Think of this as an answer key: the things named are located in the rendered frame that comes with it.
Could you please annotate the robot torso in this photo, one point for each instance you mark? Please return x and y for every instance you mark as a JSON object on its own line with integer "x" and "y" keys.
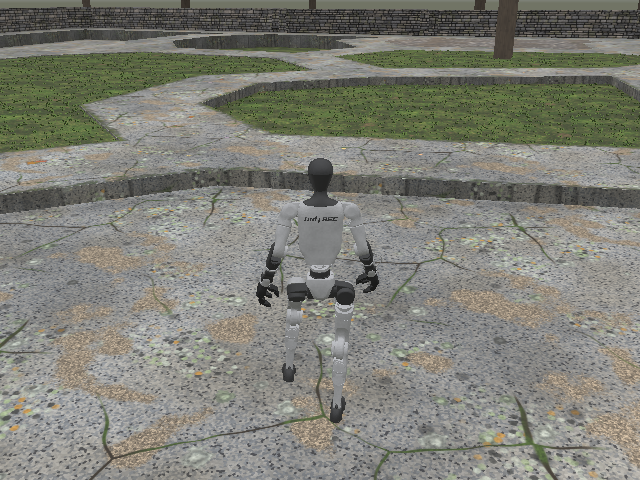
{"x": 320, "y": 237}

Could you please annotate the humanoid robot head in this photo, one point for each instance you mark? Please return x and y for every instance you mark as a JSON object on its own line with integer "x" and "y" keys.
{"x": 320, "y": 172}

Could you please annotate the robot right hand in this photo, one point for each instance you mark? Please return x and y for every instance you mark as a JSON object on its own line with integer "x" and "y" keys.
{"x": 363, "y": 278}

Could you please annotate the left robot forearm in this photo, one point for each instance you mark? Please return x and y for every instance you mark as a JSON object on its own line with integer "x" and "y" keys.
{"x": 270, "y": 268}

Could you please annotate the robot left hand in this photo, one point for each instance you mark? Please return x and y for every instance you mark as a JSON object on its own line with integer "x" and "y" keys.
{"x": 262, "y": 291}

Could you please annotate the right robot forearm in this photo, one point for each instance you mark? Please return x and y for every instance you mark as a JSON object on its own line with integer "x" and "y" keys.
{"x": 368, "y": 262}

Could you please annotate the right robot upper arm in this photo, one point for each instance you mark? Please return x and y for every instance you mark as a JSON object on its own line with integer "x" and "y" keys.
{"x": 352, "y": 212}

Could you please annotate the left robot upper arm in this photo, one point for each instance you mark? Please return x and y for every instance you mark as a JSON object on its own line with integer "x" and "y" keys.
{"x": 288, "y": 212}

